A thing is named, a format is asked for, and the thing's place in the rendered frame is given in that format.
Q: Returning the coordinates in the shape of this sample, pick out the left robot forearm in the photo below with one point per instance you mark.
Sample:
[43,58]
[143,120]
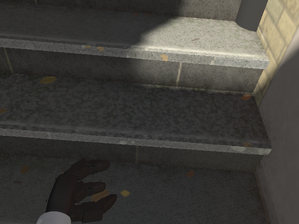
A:
[54,217]

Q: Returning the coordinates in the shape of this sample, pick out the left robot hand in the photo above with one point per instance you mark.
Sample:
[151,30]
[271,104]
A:
[68,190]

